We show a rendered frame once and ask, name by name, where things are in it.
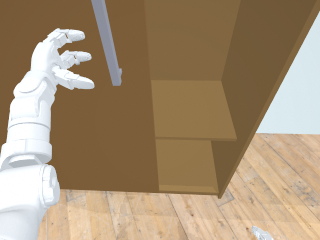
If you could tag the left robot upper arm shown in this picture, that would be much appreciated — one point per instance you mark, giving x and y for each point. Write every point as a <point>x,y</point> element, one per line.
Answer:
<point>25,195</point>

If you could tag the handle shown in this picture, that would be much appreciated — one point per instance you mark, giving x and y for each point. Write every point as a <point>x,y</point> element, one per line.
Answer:
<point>101,15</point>

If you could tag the robot left forearm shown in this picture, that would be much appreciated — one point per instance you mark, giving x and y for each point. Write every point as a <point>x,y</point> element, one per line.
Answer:
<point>29,125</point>

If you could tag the left robot hand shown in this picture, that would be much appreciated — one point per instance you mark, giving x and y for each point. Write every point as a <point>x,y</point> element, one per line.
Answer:
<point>46,58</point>

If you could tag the right robot hand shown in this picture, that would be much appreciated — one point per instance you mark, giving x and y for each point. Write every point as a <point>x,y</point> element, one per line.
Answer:
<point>260,234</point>

